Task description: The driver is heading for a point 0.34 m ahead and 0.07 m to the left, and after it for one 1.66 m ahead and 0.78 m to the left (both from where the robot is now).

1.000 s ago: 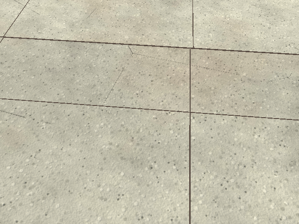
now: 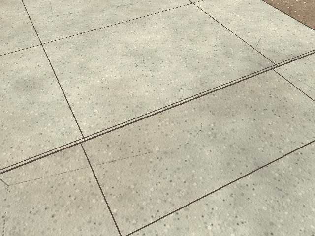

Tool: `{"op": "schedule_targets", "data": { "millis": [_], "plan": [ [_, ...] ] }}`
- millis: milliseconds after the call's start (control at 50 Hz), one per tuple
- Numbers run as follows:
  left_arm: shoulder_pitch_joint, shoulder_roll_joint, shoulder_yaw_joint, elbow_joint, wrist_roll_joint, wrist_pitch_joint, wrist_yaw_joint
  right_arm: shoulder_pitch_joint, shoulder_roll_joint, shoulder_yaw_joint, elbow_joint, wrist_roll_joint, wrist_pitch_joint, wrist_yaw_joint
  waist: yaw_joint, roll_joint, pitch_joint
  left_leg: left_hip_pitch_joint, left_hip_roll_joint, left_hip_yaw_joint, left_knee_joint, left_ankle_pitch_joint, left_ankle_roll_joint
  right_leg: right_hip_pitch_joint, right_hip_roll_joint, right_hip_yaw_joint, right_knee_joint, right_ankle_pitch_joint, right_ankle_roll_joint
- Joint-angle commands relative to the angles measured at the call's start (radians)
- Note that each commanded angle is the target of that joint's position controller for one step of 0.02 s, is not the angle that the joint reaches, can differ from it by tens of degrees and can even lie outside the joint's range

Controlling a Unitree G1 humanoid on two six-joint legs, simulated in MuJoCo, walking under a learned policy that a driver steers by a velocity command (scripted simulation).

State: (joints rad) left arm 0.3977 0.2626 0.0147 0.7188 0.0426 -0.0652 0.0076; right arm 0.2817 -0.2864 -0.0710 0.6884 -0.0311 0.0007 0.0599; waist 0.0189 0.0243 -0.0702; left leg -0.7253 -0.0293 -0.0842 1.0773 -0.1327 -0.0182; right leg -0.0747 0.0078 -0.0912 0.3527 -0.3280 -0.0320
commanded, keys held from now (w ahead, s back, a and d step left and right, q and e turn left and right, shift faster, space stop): w+q+shift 0.16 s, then q+shift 0.50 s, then shift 0.04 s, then e+shift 0.30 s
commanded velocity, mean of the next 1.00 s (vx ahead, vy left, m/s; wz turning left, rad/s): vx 0.36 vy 0.00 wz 0.58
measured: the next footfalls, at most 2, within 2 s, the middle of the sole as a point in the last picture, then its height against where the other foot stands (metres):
left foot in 0.24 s outside the picture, level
right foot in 0.66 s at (137, 213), level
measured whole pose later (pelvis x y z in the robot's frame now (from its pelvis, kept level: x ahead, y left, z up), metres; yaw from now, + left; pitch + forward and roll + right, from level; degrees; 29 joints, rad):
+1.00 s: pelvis +0.47 +0.13 -0.01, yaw +37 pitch +0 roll +1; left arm 0.27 0.27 0.06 0.65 -0.02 0.03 0.02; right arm 0.09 -0.24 -0.02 0.67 0.00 0.03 -0.02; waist 0.06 -0.02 0.07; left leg -0.27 -0.06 -0.09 0.54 -0.28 0.02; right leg -0.41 0.10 0.16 0.46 -0.06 -0.02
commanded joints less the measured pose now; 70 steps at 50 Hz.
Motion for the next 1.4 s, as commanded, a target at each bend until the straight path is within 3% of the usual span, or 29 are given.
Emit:
{"op": "schedule_targets", "data": {
  "millis": [20, 140, 180, 220, 240, 260, 280, 300, 320, 360, 380, 480, 540, 600, 640, 660, 680, 700, 740, 820, 900, 980, 1000, 1020, 1040, 1100, 1260, 1360, 1400],
  "plan": [
    [-0.015, 0.146, 0.048, -0.03, -0.002, -0.039, -0.002, -0.113, -0.08, -0.018, -0.074, -0.001, -0.002, 0.018, 0.01, -0.082, 0.172, -0.22, 0.062, 0.006, 0.036, 0.072, 0.013, 0.043, -0.25, 0.125, -0.272, -0.044, -0.082],
    [0.05, 0.145, 0.054, 0.051, -0.001, -0.048, 0.007, -0.324, -0.044, 0.019, -0.135, -0.005, -0.005, 0.052, 0.064, -0.084, 0.254, -0.143, 0.105, 0.19, -0.233, 0.06, 0.114, 0.144, -0.248, -0.094, -0.296, 0.262, -0.063],
    [0.034, 0.172, 0.056, 0.066, 0.0, -0.042, 0.013, -0.302, -0.028, 0.03, -0.136, -0.001, -0.005, 0.041, 0.028, -0.095, 0.218, 0.024, 0.028, 0.284, -0.334, -0.01, 0.172, 0.18, -0.24, -0.173, -0.148, 0.906, -0.041],
    [0.034, 0.231, 0.071, 0.071, -0.002, -0.013, 0.025, -0.068, -0.07, 0.012, -0.083, -0.007, -0.016, 0.018, -0.087, -0.134, 0.057, 0.288, -0.088, 0.326, -0.352, -0.113, 0.208, 0.204, -0.263, -0.175, 0.244, 1.427, -0.035],
    [0.016, 0.241, 0.072, 0.057, -0.013, -0.012, 0.024, 0.14, -0.122, -0.013, -0.022, -0.014, -0.034, 0.003, -0.174, -0.119, -0.064, 0.566, -0.121, 0.261, -0.443, -0.031, 0.234, 0.09, -0.257, -0.16, 0.525, 1.32, -0.021],
    [0.043, 0.174, 0.053, 0.051, -0.014, -0.023, 0.009, 0.215, -0.188, -0.04, 0.012, -0.021, -0.037, -0.019, -0.176, -0.035, -0.14, 0.847, -0.015, 0.074, -0.487, -0.016, 0.259, -0.166, -0.189, -0.146, 0.811, 0.641, 0.02],
    [0.058, 0.079, 0.02, -0.076, -0.043, -0.056, 0.006, 0.132, -0.38, -0.089, -0.075, 0.087, -0.039, -0.027, -0.075, 0.312, -0.223, 1.21, 0.32, -0.676, -0.629, 0.001, 0.518, -0.699, 0.103, 0.011, 1.287, -0.225, 0.12],
    [-0.098, 0.199, 0.035, -0.097, -0.055, -0.095, 0.004, 0.163, -0.308, -0.072, -0.097, 0.088, -0.042, -0.032, -0.189, 0.057, -0.385, 1.255, 0.342, -0.755, -0.715, 0.056, 0.472, -0.737, 0.043, 0.25, 1.313, -0.201, 0.085],
    [-0.191, 0.191, 0.033, -0.152, -0.08, -0.105, 0.008, 0.123, -0.279, -0.063, -0.1, 0.061, -0.053, -0.037, -0.158, -0.003, -0.247, 1.111, 0.318, -0.625, -0.72, 0.212, 0.419, -0.736, 0.005, 0.258, 1.222, -0.134, 0.068],
    [-0.176, 0.177, 0.036, -0.141, -0.046, -0.095, 0.024, -0.021, -0.218, -0.051, -0.121, 0.069, -0.062, -0.039, -0.034, -0.143, -0.039, 0.77, 0.21, -0.402, -0.726, 0.396, 0.367, -0.671, -0.062, 0.227, 1.041, -0.102, 0.082],
    [-0.146, 0.188, 0.043, -0.132, -0.039, -0.076, 0.02, -0.066, -0.188, -0.038, -0.14, 0.049, -0.061, -0.047, 0.004, -0.101, 0.004, 0.633, 0.185, -0.341, -0.753, 0.481, 0.364, -0.6, -0.077, 0.225, 1.016, -0.091, 0.087],
    [-0.205, 0.105, 0.022, -0.158, -0.016, -0.031, 0.026, -0.139, -0.184, -0.041, -0.124, 0.061, -0.021, -0.09, 0.028, -0.035, 0.014, 0.334, -0.006, -0.15, -0.697, 0.696, 0.262, -0.419, 0.02, 0.125, 0.526, 0.105, 0.144],
    [-0.291, 0.104, 0.026, -0.182, -0.034, -0.028, 0.015, -0.102, -0.181, -0.047, -0.102, 0.081, 0.023, -0.111, -0.024, 0.039, -0.068, 0.322, -0.052, -0.194, -0.627, 0.467, 0.156, -0.269, 0.112, 0.116, 0.264, 0.353, 0.141],
    [-0.315, 0.148, 0.051, -0.194, -0.044, -0.029, 0.008, -0.112, -0.155, -0.042, -0.102, 0.069, 0.036, -0.121, -0.018, 0.107, -0.051, 0.398, -0.042, -0.327, -0.549, 0.229, 0.118, -0.225, 0.097, 0.206, 0.126, 0.404, 0.124],
    [-0.178, 0.168, 0.068, -0.152, -0.024, -0.037, 0.015, -0.152, -0.104, -0.025, -0.126, 0.062, 0.035, -0.115, 0.05, 0.09, -0.114, 0.445, -0.087, -0.299, -0.309, 0.101, 0.066, -0.054, -0.006, 0.244, 0.002, 0.567, 0.077],
    [-0.154, 0.197, 0.068, -0.163, -0.009, -0.031, 0.027, -0.084, -0.014, 0.003, -0.139, 0.037, 0.035, -0.107, 0.01, -0.106, -0.21, 0.295, -0.17, -0.187, -0.044, -0.435, 0.022, 0.189, -0.243, 0.446, 0.08, 0.864, -0.014],
    [-0.137, 0.206, 0.066, -0.164, 0.016, -0.018, 0.029, 0.081, -0.056, 0.002, -0.153, 0.054, 0.024, -0.082, -0.079, -0.316, -0.33, 0.137, -0.17, -0.154, 0.183, -0.608, -0.02, 0.33, -0.493, 0.819, 0.068, 0.866, -0.236],
    [-0.204, 0.202, 0.079, -0.19, -0.008, -0.006, 0.034, 0.121, -0.159, -0.023, -0.107, 0.059, 0.023, -0.067, -0.068, -0.259, -0.305, 0.103, -0.081, -0.126, 0.328, -0.531, -0.064, 0.253, -0.499, 0.881, 0.07, 0.661, -0.307],
    [-0.247, 0.118, 0.048, -0.207, -0.002, 0.021, 0.039, -0.079, -0.192, -0.031, -0.1, 0.059, 0.056, -0.087, -0.003, -0.077, -0.142, 0.114, -0.047, -0.069, 0.361, -0.367, -0.081, 0.021, -0.289, 0.624, 0.01, 0.298, -0.195],
    [-0.3, 0.095, 0.04, -0.171, -0.03, 0.045, 0.005, -0.065, -0.033, 0.022, -0.091, 0.019, 0.052, -0.092, -0.058, -0.135, -0.007, 0.362, -0.038, 0.061, -0.09, -0.378, -0.057, -0.264, -0.072, 0.384, -0.073, 0.217, -0.103],
    [-0.214, 0.174, 0.084, -0.161, -0.045, 0.064, 0.003, -0.116, -0.079, 0.01, -0.076, 0.039, 0.036, -0.089, -0.011, -0.22, -0.024, 0.4, -0.045, 0.012, -0.37, -0.298, -0.019, -0.154, -0.139, 0.552, -0.082, 0.132, -0.174],
    [-0.203, 0.18, 0.1, -0.158, -0.077, 0.082, 0.023, -0.062, -0.094, -0.007, -0.035, 0.036, 0.022, -0.077, -0.059, -0.185, -0.017, 0.62, -0.037, 0.014, -0.654, -0.123, 0.07, -0.31, -0.087, 0.577, -0.094, -0.137, -0.092],
    [-0.209, 0.161, 0.098, -0.167, -0.077, 0.081, 0.027, -0.017, -0.145, -0.023, -0.026, 0.016, 0.02, -0.08, -0.076, -0.12, -0.029, 0.732, 0.082, -0.073, -0.685, -0.153, 0.121, -0.442, -0.036, 0.51, -0.011, -0.202, -0.03],
    [-0.256, 0.138, 0.096, -0.205, -0.087, 0.075, 0.025, -0.009, -0.199, -0.037, -0.016, -0.014, 0.019, -0.081, -0.076, 0.136, 0.016, 0.699, 0.288, -0.28, -0.776, -0.174, 0.231, -0.6, 0.079, 0.305, 0.248, -0.231, 0.017],
    [-0.204, 0.168, 0.111, -0.198, -0.075, 0.067, 0.023, -0.109, -0.18, -0.032, -0.04, -0.033, 0.01, -0.082, -0.038, 0.218, 0.034, 0.615, 0.427, -0.381, -0.813, -0.003, 0.297, -0.626, 0.078, 0.221, 0.514, -0.229, 0.06],
    [-0.071, 0.174, 0.126, -0.113, -0.061, 0.101, 0.027, -0.275, -0.058, 0.003, -0.087, 0.01, -0.012, -0.104, 0.032, 0.097, 0.036, 0.589, 0.299, -0.136, -0.759, 0.184, 0.209, -0.614, 0.021, 0.196, 0.838, -0.086, 0.116],
    [-0.255, 0.076, 0.062, -0.236, -0.067, 0.109, -0.03, -0.132, -0.163, -0.035, -0.041, 0.019, 0.024, -0.11, -0.081, 0.113, 0.038, 0.706, 0.317, 0.079, -0.713, 0.375, 0.236, -0.575, -0.087, 0.058, 0.557, 0.001, 0.144],
    [-0.209, 0.129, 0.088, -0.238, -0.069, 0.133, -0.039, -0.156, -0.193, -0.058, -0.03, 0.064, 0.001, -0.076, -0.034, 0.135, 0.022, 0.665, 0.359, 0.158, -0.601, 0.422, 0.167, -0.36, -0.043, -0.013, 0.307, 0.024, 0.057],
    [-0.076, 0.196, 0.124, -0.199, -0.056, 0.131, -0.016, -0.102, -0.145, -0.047, 0.003, 0.07, -0.018, -0.064, 0.04, -0.009, -0.046, 0.483, 0.26, 0.259, -0.319, 0.335, 0.053, -0.014, -0.008, 0.059, 0.068, 0.347, -0.032]
  ]
}}
Velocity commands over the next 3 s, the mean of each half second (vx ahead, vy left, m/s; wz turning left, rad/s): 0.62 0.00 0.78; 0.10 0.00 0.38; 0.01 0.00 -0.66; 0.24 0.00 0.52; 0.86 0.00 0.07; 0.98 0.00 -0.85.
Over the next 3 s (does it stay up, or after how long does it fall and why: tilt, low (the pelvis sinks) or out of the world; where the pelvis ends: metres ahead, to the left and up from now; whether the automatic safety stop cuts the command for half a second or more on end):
stays up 1.23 0.71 -0.06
